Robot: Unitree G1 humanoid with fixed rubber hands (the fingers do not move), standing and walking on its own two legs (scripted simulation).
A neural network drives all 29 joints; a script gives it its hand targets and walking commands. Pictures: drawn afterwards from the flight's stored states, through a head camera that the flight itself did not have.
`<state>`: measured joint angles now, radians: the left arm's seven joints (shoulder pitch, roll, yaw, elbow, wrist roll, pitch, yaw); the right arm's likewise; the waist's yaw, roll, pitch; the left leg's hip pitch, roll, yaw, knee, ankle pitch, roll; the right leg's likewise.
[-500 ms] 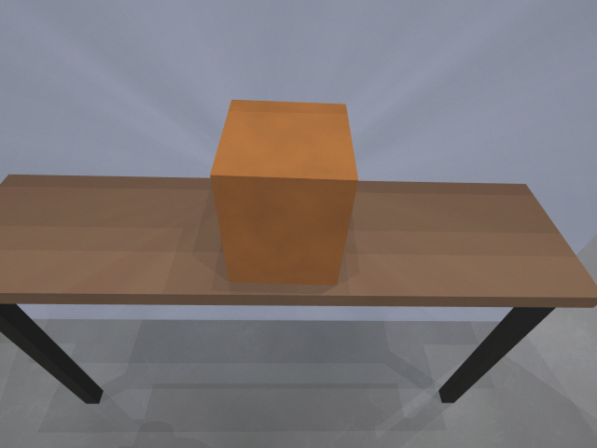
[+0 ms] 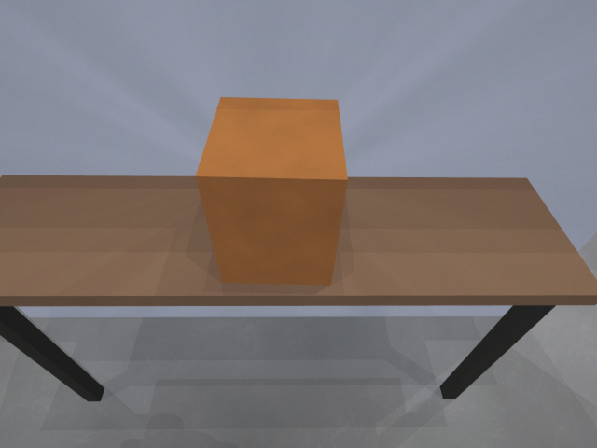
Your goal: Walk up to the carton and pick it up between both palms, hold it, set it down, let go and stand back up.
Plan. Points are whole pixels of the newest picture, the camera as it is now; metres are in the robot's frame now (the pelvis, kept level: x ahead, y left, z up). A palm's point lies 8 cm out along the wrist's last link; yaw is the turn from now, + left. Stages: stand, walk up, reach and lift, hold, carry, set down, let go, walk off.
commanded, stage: stand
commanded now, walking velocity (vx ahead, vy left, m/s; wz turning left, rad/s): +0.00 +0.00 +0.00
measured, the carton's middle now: (277, 194) +0.51 +0.05 +0.05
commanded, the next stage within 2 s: none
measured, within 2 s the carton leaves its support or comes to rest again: neither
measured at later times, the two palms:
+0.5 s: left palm out of the picture +0.06 +0.25 -0.12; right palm out of the picture +0.05 -0.26 -0.12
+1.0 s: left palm out of the picture +0.06 +0.25 -0.12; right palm out of the picture +0.06 -0.25 -0.12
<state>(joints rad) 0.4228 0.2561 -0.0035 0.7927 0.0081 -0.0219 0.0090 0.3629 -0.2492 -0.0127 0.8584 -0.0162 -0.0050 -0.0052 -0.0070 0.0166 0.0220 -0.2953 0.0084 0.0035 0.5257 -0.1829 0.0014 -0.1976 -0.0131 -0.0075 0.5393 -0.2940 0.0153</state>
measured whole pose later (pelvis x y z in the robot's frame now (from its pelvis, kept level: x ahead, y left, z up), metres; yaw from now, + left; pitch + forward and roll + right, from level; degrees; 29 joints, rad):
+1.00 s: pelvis +0.03 +0.00 +0.01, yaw +0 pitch -3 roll +0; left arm 0.35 0.24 -0.01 0.89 0.00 -0.01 0.03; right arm 0.32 -0.23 0.01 0.94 -0.01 0.00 -0.03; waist 0.00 0.00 0.02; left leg -0.22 0.00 0.00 0.47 -0.20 0.00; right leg -0.12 -0.02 0.00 0.46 -0.30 0.02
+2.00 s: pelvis +0.04 +0.00 +0.01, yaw +0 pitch -2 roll +0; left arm 0.34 0.21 -0.02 0.99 0.00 -0.01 0.04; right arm 0.31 -0.20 0.00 1.01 0.00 -0.01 -0.04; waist 0.00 0.00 0.03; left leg -0.21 -0.01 0.00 0.45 -0.20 0.01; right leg -0.11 -0.03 0.01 0.44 -0.30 0.03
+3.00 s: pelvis +0.04 +0.01 +0.01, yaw +0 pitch -2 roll +0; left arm 0.33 0.20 -0.02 1.04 0.00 -0.01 0.04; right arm 0.31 -0.19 0.00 1.04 0.00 -0.01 -0.05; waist 0.00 0.00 0.04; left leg -0.21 -0.01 0.00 0.44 -0.20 0.01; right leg -0.10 -0.03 0.00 0.42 -0.29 0.03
